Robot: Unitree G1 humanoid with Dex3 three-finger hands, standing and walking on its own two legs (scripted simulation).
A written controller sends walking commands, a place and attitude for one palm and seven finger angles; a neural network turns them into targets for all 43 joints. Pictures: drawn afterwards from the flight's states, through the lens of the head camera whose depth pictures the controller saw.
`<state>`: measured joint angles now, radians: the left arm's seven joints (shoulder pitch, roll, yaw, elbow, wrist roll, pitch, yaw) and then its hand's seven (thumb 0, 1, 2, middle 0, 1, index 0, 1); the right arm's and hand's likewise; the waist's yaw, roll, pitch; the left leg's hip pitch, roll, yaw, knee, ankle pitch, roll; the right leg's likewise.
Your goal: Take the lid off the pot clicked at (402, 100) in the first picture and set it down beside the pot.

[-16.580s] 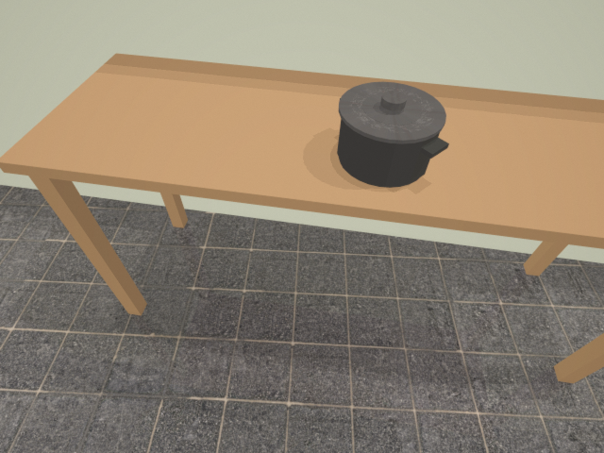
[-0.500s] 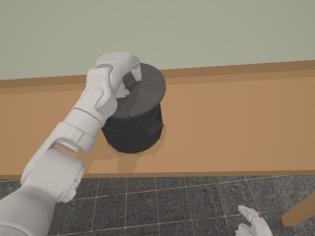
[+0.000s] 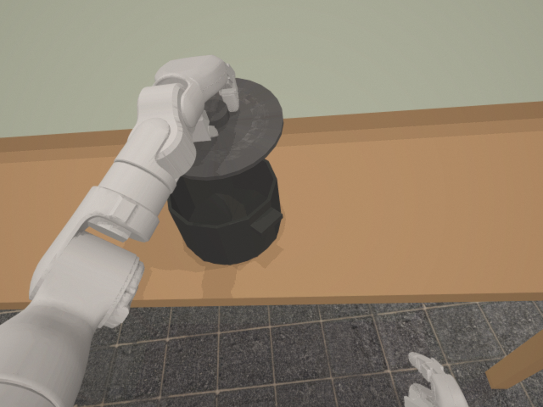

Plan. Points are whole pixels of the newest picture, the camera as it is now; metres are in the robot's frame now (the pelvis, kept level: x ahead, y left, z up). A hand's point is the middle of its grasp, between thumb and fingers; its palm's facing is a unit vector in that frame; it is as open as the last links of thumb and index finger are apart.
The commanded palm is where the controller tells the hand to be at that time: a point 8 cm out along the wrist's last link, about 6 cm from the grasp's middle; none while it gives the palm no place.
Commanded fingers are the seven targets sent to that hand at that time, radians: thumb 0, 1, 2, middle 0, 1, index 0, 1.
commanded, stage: lift the lid straight up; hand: left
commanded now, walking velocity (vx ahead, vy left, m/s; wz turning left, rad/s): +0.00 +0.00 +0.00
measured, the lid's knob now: (213, 114) +0.49 +0.09 +0.21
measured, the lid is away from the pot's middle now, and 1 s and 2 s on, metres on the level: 0.02 0.03 0.16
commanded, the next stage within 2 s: move the lid sideways beside the pot in 0.54 s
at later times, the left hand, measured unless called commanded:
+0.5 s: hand (198, 93) +0.46 +0.09 +0.26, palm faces -0.07 -0.05 -1.00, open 7.8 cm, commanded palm +0.42 +0.10 +0.32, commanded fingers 0.00 0.62 1.04 -0.85 -1.02 -0.84 -0.99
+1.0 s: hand (171, 99) +0.45 +0.13 +0.25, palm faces -0.09 -0.04 -1.00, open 7.8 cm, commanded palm +0.42 +0.15 +0.32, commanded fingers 0.00 0.62 1.04 -0.85 -1.02 -0.84 -0.99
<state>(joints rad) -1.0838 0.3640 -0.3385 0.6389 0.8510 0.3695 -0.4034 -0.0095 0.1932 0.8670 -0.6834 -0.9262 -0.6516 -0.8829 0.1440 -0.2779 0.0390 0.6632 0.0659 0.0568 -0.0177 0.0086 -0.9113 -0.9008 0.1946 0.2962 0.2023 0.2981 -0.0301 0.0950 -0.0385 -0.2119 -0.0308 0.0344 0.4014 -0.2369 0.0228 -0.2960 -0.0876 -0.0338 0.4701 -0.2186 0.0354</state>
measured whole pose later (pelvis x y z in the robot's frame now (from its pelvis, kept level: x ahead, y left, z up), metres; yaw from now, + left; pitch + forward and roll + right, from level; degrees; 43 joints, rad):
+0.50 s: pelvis +0.00 +0.00 +0.00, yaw +0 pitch +3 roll +1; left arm -1.14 0.38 -0.34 0.58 0.86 0.39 -0.43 -0.01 0.19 0.87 -0.69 -0.93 -0.65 -0.88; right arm 0.12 -0.27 0.05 0.65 0.07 0.08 0.00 0.01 -0.91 -0.90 0.19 0.30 0.20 0.30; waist -0.02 0.10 -0.05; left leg -0.22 -0.04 0.04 0.40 -0.24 0.03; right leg -0.30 -0.09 -0.03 0.46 -0.21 0.04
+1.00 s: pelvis +0.00 +0.00 +0.00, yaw +0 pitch +3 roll +1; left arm -1.08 0.46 -0.29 0.56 0.88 0.38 -0.46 -0.01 0.19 0.87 -0.69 -0.93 -0.65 -0.88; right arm 0.15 -0.29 0.05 0.63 0.08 0.08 -0.02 0.01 -0.91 -0.90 0.19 0.30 0.20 0.30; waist -0.02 0.10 -0.04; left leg -0.21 -0.03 0.04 0.39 -0.23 0.02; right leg -0.30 -0.08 -0.03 0.45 -0.21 0.04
